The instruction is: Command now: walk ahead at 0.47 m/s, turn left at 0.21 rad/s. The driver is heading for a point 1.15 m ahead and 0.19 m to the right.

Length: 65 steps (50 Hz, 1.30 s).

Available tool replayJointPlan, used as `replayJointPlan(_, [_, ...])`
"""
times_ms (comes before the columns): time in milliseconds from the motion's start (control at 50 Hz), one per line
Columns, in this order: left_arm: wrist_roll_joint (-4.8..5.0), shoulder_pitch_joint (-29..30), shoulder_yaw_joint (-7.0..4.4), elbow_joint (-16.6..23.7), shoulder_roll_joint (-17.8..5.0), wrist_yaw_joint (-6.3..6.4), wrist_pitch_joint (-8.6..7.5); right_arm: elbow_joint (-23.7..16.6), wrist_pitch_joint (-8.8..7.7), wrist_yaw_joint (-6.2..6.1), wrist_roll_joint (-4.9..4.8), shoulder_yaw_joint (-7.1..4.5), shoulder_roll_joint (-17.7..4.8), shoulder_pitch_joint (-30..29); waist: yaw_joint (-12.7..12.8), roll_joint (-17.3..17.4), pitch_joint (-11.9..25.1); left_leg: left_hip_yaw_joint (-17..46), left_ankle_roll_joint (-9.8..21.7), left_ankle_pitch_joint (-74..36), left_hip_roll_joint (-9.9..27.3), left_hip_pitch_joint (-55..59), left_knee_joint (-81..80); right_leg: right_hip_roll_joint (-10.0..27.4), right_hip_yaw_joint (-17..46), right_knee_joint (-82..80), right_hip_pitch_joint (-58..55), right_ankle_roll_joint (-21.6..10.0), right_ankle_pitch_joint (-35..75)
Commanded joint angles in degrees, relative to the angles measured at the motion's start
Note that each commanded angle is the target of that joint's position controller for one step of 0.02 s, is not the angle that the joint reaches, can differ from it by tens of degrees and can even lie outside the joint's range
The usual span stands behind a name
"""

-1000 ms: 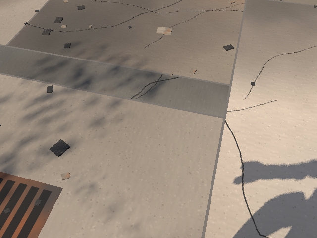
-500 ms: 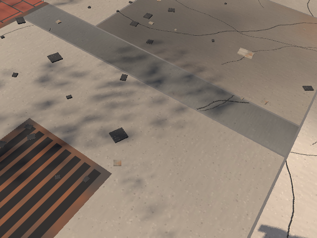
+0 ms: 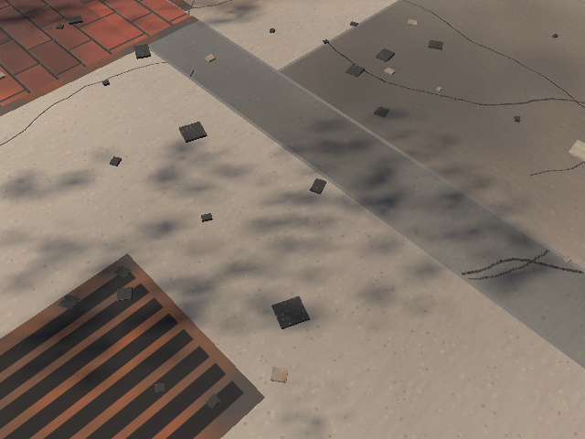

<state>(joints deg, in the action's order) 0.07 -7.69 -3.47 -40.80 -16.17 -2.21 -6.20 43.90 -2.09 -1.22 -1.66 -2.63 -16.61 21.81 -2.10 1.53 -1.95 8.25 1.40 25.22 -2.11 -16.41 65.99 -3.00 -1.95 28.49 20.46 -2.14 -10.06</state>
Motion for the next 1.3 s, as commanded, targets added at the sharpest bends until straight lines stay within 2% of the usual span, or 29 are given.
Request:
replayJointPlan(20, [-0.85,-6.11,-1.46,0.7,-5.91,0.79,0.0,-6.01,-2.02,0.52,0.64,-1.87,-6.93,-4.6,3.08,-4.67,2.46,-0.19,0.0,-6.26,7.01,-20.03,2.54,16.89,22.05,-16.02,-17.68,-10.76,1.44])
replayJointPlan(60, [-0.19,-6.36,-1.26,-0.06,-5.39,0.96,-0.44,-5.6,-1.75,0.84,0.56,-1.29,-4.55,-3.69,2.05,-6.52,2.33,-1.79,-0.42,-6.78,7.93,-18.77,-1.45,15.91,18.63,-18.49,-15.34,-11.72,4.58])
replayJointPlan(140, [0.78,-7.55,-1.78,-1.57,-8.24,1.32,-0.39,-8.05,-1.97,1.36,1.65,0.07,-2.28,-10.65,3.05,-5.16,-0.9,-4.45,-2.1,-14.4,9.2,-20.97,-14.95,15.4,12.3,-21.98,-12.53,-12.22,9.24])
replayJointPlan(200, [1.21,-9.23,-1.87,-2.33,-9.47,1.47,0.26,-9.17,-2.86,2.26,1.28,0.61,-1.73,-16.65,5.15,-4.89,-1.63,-6.89,-2.17,-24.94,7.2,-16.21,-27.09,12.87,6.89,-21.8,-11.18,-9.92,11.78])
replayJointPlan(280, [1.82,-13.71,-2.13,-4.52,-10.95,1.63,1.38,-11.12,-3.16,3.23,0.61,0.11,-3.37,-21.92,6.09,-5.25,-2.16,-6.89,-0.7,-26.91,5.58,-14.46,-33.97,16.07,7.19,-19.88,-16.88,-8.29,13.22])
replayJointPlan(320, [1.82,-14.21,-2.31,-5.12,-11.69,1.9,2.23,-11.34,-3.19,3.53,0.68,-0.53,-4.76,-21.38,4.65,-5.56,-1.27,-7.48,0.84,-23.15,4.57,-12.25,-35.85,17.36,7.09,-16.5,-20.78,-7.06,19.0])
replayJointPlan(360, [1.55,-13.28,-1.99,-5.05,-11.51,2.25,2.97,-8.43,-2.98,3.12,0.99,-2.49,-7.94,-10.78,-1.65,-5.28,5.47,-10.23,3.55,-21.78,1.63,3.07,-38.13,14.44,3.68,-2.5,-19.73,-4.71,33.67])
replayJointPlan(380, [0.57,-13.34,-0.85,-4.13,-9.25,2.5,3.02,-6.33,-2.67,2.51,1.16,-3.76,-10.98,-1.27,-5.85,-3.26,12.41,-5.5,6.05,-21.59,6.45,17.96,-36.39,11.84,1.66,11.43,-11.65,-2.65,26.59])
replayJointPlan(400, [0.06,-20.11,1.45,-1.94,-2.32,2.22,2.16,-5.48,-2.38,2.25,2.26,-5.16,-17.88,4.04,-3.36,11.08,21.41,21.99,15.52,-11.51,22.32,39.04,-39.03,2.68,-0.27,35.29,10.73,1.59,-1.81])
replayJointPlan(420, [0.79,-18.57,1.09,-2.89,-4.97,1.96,1.0,-5.34,-2.36,2.48,1.36,-3.97,-13.23,5.15,-4.69,12.18,24.62,35.8,17.12,-4.62,24.36,39.39,-47.75,1.13,7.86,42.84,17.98,1.31,-22.69])
replayJointPlan(440, [2.44,-13.42,-0.26,-1.39,-9.47,1.55,0.39,-5.44,-2.5,2.58,1.2,-2.82,-10.35,0.86,-4.07,8.51,14.83,27.41,14.27,-3.2,22.52,32.58,-48.68,4.59,8.07,45.69,23.13,0.51,-19.67])
replayJointPlan(460, [2.5,-9.7,-0.12,-0.49,-9.32,1.55,0.12,-5.89,-2.54,2.59,1.25,-2.32,-8.81,-2.98,-2.72,5.1,9.39,19.87,12.89,-7.9,20.1,24.76,-49.46,7.31,6.46,43.6,22.73,0.17,-14.5])
replayJointPlan(480, [1.47,-8.01,-0.17,-0.33,-8.73,1.65,0.21,-5.9,-2.61,2.78,1.57,-1.8,-7.19,-5.99,-1.08,2.66,5.5,14.5,12.18,-13.57,17.75,17.81,-51.0,9.05,5.69,40.15,21.11,0.52,-10.79])
replayJointPlan(520, [0.9,-9.95,-0.23,-1.11,-7.3,1.52,1.37,-5.97,-3.21,2.94,2.19,-1.42,-5.77,-8.93,2.15,4.34,3.98,8.92,11.84,-20.02,15.02,9.75,-54.48,11.07,6.0,36.48,14.75,1.43,-6.18])
replayJointPlan(580, [0.35,-8.85,0.22,-0.89,-5.34,1.78,2.68,-4.22,-4.32,2.73,1.72,-1.89,-7.06,-8.57,3.23,2.85,2.15,3.53,13.15,-26.39,14.33,6.17,-57.77,11.34,5.17,31.47,14.83,3.24,-1.76])
replayJointPlan(700, [0.36,3.9,1.23,2.35,-3.29,0.94,1.68,-0.7,-3.66,1.58,1.16,-2.28,-9.31,-3.77,-0.97,1.12,-1.4,-3.62,10.62,-26.18,11.89,8.13,-59.32,8.99,2.93,9.33,14.35,3.75,15.68])
replayJointPlan(820, [0.71,10.0,0.96,5.19,-4.89,-0.74,0.88,3.12,-1.86,1.05,0.46,-2.81,-10.63,0.98,-1.81,1.56,-2.66,-2.05,9.18,-29.76,16.72,19.29,-54.16,7.17,3.33,1.3,15.82,0.41,10.48])
replayJointPlan(860, [0.58,6.41,0.36,4.45,-6.3,-0.82,0.75,3.43,-1.2,0.77,0.53,-3.06,-11.34,0.15,0.64,2.87,-0.16,-2.5,7.89,-40.92,16.58,21.38,-49.19,5.2,1.5,0.26,9.75,-1.29,6.16])
replayJointPlan(900, [0.3,-8.78,-1.94,0.3,-10.69,0.11,0.88,2.84,-0.65,0.46,1.25,-2.16,-9.55,-0.69,8.05,1.31,10.66,-6.6,4.85,-48.4,11.47,14.51,-29.99,5.11,1.11,0.65,-13.76,-4.77,8.6])
replayJointPlan(920, [-0.8,-15.9,-3.19,-0.53,-16.46,0.61,1.16,0.89,-1.45,0.67,2.01,-0.37,-4.33,4.65,7.59,-9.29,20.41,-9.18,1.13,-27.43,4.65,-5.7,-8.14,19.53,22.48,1.46,-36.78,-12.18,5.94])
replayJointPlan(940, [0.22,-17.72,-2.77,-1.54,-14.41,0.4,1.57,1.89,-2.64,1.04,1.4,0.28,-2.68,6.53,7.45,-17.96,25.51,-4.05,-0.79,7.2,-2.14,-18.9,4.94,25.77,43.76,-8.49,-44.24,-17.81,-4.04])
replayJointPlan(960, [0.8,-14.79,-1.54,-1.15,-10.8,0.45,1.64,1.06,-3.58,1.55,-0.07,-1.25,-8.76,1.77,8.39,-11.88,17.64,-0.32,-0.09,6.55,1.63,-25.27,9.59,24.27,39.62,-10.88,-38.98,-15.14,-10.99])
replayJointPlan(980, [0.58,-11.33,-1.09,-0.64,-9.29,0.66,1.71,-0.45,-4.08,1.76,-0.91,-1.38,-9.25,-3.24,7.43,-8.57,10.69,-2.3,0.58,1.77,4.6,-26.6,8.3,22.15,31.56,-11.95,-31.24,-13.1,-9.73])
replayJointPlan(1000, [0.11,-8.12,-0.72,-0.52,-8.14,0.58,1.59,-1.06,-4.12,1.55,-0.25,-1.27,-8.44,-5.94,5.74,-4.77,5.63,-3.83,0.45,-2.77,6.99,-25.31,4.5,19.8,25.74,-13.76,-23.07,-12.09,-4.27])
replayJointPlan(1020, [-0.43,-6.04,-0.23,-0.23,-6.39,0.45,1.23,-0.89,-3.68,1.33,0.67,-1.59,-8.06,-6.21,3.99,-4.81,3.68,-3.62,0.28,-6.0,8.83,-22.37,0.86,17.74,21.66,-15.29,-17.89,-11.28,1.13])
replayJointPlan(1080, [-0.17,-5.39,-0.36,-0.99,-6.57,0.29,0.37,-0.13,-2.16,1.11,1.35,-1.11,-5.01,-3.77,1.42,-5.89,3.11,-4.37,-1.32,-9.37,9.81,-17.1,-3.59,15.76,16.13,-19.1,-11.38,-12.38,9.91])
replayJointPlan(1140, [0.3,-7.56,-1.05,-2.44,-8.51,1.05,0.43,-2.7,-2.11,0.76,2.19,-0.78,-4.12,-9.9,2.2,-4.31,0.61,-4.78,-3.36,-16.49,9.64,-20.5,-13.53,14.69,13.25,-20.95,-10.87,-12.82,13.56])
replayJointPlan(1220, [0.95,-11.19,-1.61,-3.93,-9.95,2.24,1.45,-4.75,-3.28,1.66,1.73,-0.15,-2.67,-18.56,4.99,-4.36,-0.66,-5.79,-4.3,-28.92,6.54,-16.67,-29.87,11.78,9.98,-20.26,-10.54,-10.1,11.46])
replayJointPlan(1300, [1.59,-15.16,-1.94,-5.53,-10.36,2.78,2.48,-6.61,-4.22,2.71,0.99,-0.36,-3.81,-24.46,6.39,-5.32,-1.17,-4.67,-3.8,-29.77,4.7,-14.26,-36.85,13.86,13.66,-16.6,-14.23,-9.34,8.57])
